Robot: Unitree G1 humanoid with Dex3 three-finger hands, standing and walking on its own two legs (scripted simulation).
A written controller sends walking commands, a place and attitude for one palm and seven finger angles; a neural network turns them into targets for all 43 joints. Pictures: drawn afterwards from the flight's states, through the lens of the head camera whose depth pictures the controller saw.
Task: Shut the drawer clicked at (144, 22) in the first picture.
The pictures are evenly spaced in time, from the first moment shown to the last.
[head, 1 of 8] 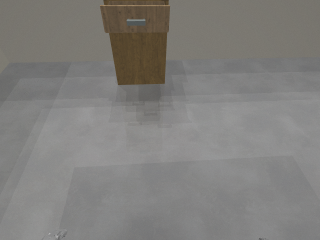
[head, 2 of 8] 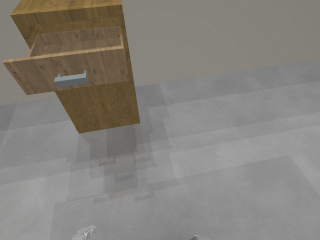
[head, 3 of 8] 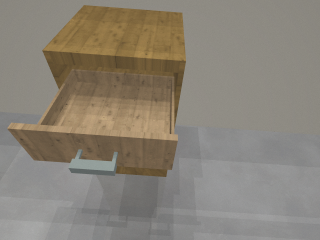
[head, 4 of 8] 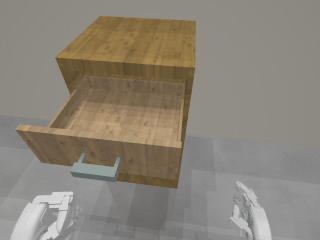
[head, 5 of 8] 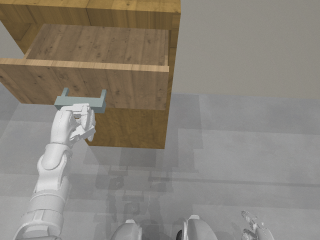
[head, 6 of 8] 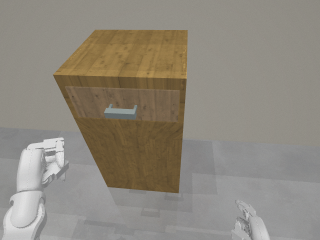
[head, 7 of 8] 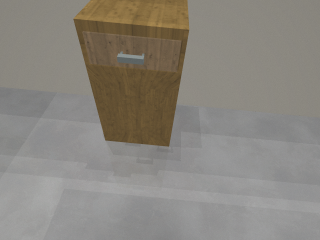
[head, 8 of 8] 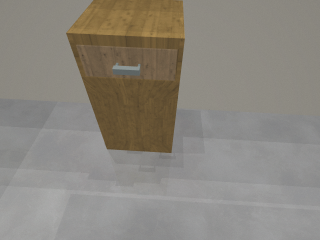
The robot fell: no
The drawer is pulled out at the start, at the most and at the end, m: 0.30 0.30 0.00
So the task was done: yes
